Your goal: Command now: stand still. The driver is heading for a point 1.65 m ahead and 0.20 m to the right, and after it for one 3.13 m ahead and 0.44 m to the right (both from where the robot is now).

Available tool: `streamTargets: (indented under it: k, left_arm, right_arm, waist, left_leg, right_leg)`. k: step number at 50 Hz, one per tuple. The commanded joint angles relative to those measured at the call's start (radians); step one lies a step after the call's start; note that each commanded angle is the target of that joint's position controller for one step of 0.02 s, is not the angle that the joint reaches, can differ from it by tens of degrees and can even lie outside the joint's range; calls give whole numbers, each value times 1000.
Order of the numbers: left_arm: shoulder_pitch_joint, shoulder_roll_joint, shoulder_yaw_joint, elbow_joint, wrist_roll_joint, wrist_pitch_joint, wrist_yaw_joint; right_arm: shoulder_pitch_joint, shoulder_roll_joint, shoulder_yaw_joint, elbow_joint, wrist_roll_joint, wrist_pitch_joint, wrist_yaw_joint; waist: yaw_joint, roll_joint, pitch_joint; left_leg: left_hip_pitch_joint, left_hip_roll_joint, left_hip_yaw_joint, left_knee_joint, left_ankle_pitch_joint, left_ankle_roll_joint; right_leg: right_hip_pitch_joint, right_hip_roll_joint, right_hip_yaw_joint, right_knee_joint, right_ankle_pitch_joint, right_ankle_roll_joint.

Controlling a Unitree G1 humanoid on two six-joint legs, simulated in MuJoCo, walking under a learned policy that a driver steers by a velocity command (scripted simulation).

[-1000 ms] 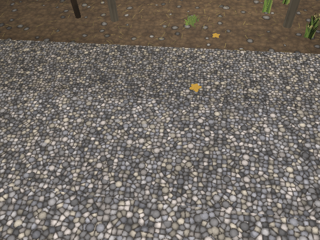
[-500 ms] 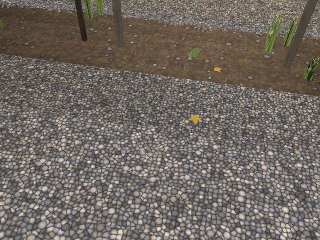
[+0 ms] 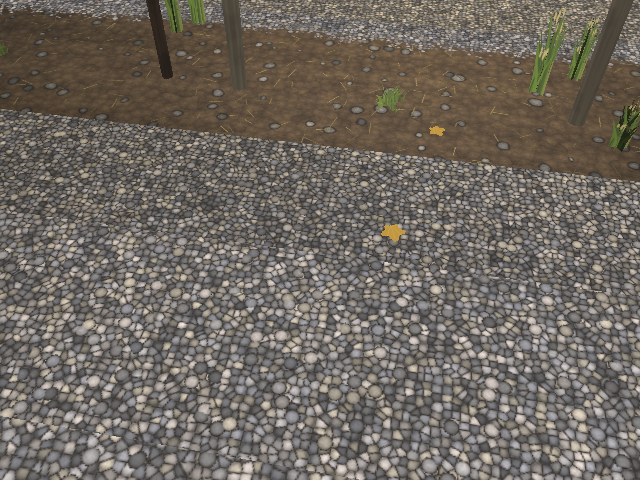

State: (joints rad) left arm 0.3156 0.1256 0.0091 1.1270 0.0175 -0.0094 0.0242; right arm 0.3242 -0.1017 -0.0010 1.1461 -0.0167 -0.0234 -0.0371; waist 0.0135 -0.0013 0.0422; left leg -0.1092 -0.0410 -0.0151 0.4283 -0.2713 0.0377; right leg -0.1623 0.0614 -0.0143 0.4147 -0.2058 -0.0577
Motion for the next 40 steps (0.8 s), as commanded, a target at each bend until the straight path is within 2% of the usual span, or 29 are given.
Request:
streamTargets:
  k: [1,17,40]
  left_arm:
    - [72,64,9,4,0,-3,4]
    - [72,49,6,37,1,1,9]
    - [76,39,5,48,0,2,9]
  right_arm:
    - [79,-62,-10,2,-1,-2,-2]
    - [89,-49,-8,20,-2,1,-5]
    - [116,-36,-3,24,-3,-2,-5]
  waist:
    - [-1,10,64]
    - [-2,8,74]
    - [-3,8,80]
  left_leg:
    - [-73,124,-105,-80,143,25]
    - [-74,123,-103,-92,125,27]
    - [-83,122,-105,-103,109,30]
  right_leg:
    - [4,-140,135,-69,102,-4]
    - [6,-141,133,-70,87,-1]
    - [3,-143,130,-68,79,4]
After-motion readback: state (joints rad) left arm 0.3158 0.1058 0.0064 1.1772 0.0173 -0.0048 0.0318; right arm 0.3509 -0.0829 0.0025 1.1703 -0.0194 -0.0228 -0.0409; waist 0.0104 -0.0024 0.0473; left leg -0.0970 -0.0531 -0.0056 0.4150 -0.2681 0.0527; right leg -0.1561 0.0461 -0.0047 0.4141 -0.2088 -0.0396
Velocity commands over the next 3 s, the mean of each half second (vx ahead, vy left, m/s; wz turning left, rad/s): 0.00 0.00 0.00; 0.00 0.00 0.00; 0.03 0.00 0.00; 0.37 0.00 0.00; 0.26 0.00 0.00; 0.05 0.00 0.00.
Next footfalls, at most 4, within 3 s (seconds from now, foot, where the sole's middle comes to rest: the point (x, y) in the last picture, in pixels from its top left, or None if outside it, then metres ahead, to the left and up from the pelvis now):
1.82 right None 0.22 -0.13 -0.78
2.26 left None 0.46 0.04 -0.78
2.64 right None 0.42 -0.15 -0.78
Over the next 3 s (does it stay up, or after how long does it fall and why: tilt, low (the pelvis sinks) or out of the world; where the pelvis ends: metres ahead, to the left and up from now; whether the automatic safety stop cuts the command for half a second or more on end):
stays up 0.40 -0.06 0.01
